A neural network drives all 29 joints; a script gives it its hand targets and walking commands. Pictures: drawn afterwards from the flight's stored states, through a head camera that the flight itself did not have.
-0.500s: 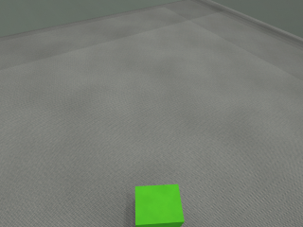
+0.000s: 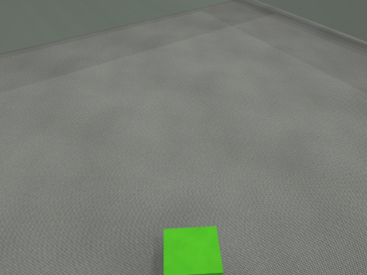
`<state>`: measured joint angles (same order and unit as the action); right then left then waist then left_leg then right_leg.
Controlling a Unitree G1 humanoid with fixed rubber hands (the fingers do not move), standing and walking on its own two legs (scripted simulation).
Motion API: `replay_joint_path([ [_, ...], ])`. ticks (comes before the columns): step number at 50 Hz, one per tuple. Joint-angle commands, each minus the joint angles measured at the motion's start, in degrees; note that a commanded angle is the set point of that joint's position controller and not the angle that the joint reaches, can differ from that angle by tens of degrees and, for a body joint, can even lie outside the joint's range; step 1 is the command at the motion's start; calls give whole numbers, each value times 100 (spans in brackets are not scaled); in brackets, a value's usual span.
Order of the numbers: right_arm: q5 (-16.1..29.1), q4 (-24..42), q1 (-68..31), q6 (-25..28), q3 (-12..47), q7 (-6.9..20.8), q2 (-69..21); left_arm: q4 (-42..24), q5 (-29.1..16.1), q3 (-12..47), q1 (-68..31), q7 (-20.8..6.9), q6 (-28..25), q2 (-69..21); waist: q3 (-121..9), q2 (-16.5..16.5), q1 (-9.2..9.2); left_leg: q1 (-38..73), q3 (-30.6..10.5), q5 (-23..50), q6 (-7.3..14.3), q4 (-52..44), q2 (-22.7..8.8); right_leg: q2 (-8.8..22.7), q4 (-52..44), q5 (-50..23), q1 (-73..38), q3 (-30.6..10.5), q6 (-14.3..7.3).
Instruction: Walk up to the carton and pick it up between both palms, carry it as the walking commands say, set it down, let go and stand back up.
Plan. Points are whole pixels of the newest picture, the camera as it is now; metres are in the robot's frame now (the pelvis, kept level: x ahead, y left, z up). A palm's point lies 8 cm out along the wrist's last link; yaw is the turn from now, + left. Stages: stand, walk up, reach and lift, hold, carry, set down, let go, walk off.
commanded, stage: walk up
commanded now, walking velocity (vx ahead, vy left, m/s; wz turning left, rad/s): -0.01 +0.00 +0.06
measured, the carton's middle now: (190, 256) +0.35 -0.03 -0.67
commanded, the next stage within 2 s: stand in 0.42 s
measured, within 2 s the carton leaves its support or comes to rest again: neither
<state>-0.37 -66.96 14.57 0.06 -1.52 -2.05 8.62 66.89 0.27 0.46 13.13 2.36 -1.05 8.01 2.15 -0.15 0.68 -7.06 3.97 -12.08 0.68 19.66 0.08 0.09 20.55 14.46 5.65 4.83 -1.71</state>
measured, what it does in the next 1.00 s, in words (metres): stands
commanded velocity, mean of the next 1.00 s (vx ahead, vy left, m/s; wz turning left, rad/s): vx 0.00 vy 0.00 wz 0.02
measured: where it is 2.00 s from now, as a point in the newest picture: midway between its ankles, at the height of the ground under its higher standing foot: outside the picture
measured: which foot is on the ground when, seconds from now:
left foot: down 0.00-1.00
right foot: down 0.00-1.00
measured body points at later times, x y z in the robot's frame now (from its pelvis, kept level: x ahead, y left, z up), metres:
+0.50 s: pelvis +0.00 -0.02 +0.00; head +0.02 -0.03 +0.45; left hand -0.03 +0.20 -0.16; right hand +0.00 -0.23 -0.17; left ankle -0.02 +0.11 -0.75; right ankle -0.04 -0.09 -0.75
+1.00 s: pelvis -0.03 -0.01 -0.04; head +0.04 -0.02 +0.41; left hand +0.17 +0.23 -0.15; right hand +0.16 -0.25 -0.15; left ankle -0.02 +0.11 -0.75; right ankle -0.04 -0.10 -0.75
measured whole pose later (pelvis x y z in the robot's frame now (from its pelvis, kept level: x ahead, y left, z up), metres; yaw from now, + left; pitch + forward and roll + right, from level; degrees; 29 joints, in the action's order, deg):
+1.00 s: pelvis -0.03 -0.01 -0.04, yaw +0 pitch +11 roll +1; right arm 4.9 -35.2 -3.6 -31.8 0.5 -1.8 15.3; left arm 35.9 -7.9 0.1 -5.5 2.2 31.0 13.8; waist -1.8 0.4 -1.4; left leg -33.6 2.5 -18.1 -0.4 41.5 -0.5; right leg -0.3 43.1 20.2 32.5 3.6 -3.3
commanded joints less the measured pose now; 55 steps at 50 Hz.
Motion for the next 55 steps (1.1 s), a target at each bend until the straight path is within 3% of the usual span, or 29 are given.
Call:
replay_joint_path([
  [1,3,96,317,35,-83,-32,403,-50,-2,-94,378,55,-68,517,26,40,-29,-101,-595,1015,-1,-179,-715,882,-279,-1291,38,-689,-79],
  [10,2,120,263,3,-103,-61,317,23,-14,-77,626,92,-81,410,117,180,-41,-165,-541,942,-19,-47,-697,902,-289,-1388,144,-680,-85],
  [25,-7,164,376,-6,-75,-77,264,39,-4,-112,741,97,-64,448,155,81,-41,-291,-484,857,-81,38,-646,921,-311,-1475,69,-637,-98],
  [38,-39,162,451,24,-19,-75,293,-64,0,-112,716,67,-72,457,243,-28,-68,-397,-534,805,-36,-41,-711,835,-298,-968,187,-608,-101],
  [39,520,2172,-1559,-191,163,-53,855,-2075,-598,162,-1294,5,234,682,-1220,485,-148,-1854,-246,-999,256,898,0,302,828,1094,2004,-758,260],
  [40,682,3713,-3570,-663,222,-99,1246,-3897,-529,113,-3305,28,649,1162,-834,239,-186,-1765,42,-1212,236,1275,-12,188,764,1496,2205,-745,126],
  [41,645,3576,-3348,-1078,386,-143,1359,-3717,-522,48,-3718,65,1117,1339,-441,292,-98,-1792,3,-1129,214,1612,-19,275,744,1628,2239,-901,88],
  [42,724,3604,-3153,-1489,388,-125,1295,-3525,-701,-76,-3313,85,1583,1298,-684,313,-313,-1899,-44,-865,292,1639,-97,451,1053,1089,2342,-722,126],
  [43,689,3618,-2863,-1888,308,-140,1392,-3482,-740,-240,-2928,114,1978,1479,-921,142,-333,-2044,-163,-889,252,1642,-123,454,1163,1124,2316,-680,30],
  [44,604,3813,-2336,-2375,455,-71,1260,-3552,-885,-202,-2338,100,2516,1452,-927,170,-304,-1938,-354,-653,236,1729,-175,378,1195,870,2364,-861,-160],
  [46,592,3214,-917,-3422,278,-5,794,-3040,-1040,51,-871,14,3508,750,-1489,182,-310,-1982,-515,257,279,1953,-206,370,1576,-407,2127,-942,-278],
  [48,529,3102,22,-3867,220,92,537,-2982,-855,16,64,-43,3898,583,-1904,82,-292,-2076,-617,1293,262,1878,-21,237,1692,-1784,1312,-1020,-310],
  [49,554,3161,342,-3919,278,180,416,-2973,-656,-98,434,-107,3921,577,-1978,108,-307,-2094,-636,1731,260,1803,78,207,1673,-2455,1067,-1092,-257],
  [51,405,3308,419,-3801,205,371,282,-3092,-282,-323,611,-220,3763,519,-1965,-16,-313,-2174,-723,1726,262,1636,153,133,1636,-2662,913,-1124,-212],
  [55,-210,4061,-1084,-3093,-128,470,590,-3894,-58,-343,-835,-204,3175,327,-1422,192,-158,-2483,-731,1672,59,1849,119,28,1712,-2372,1734,-1020,-67],
])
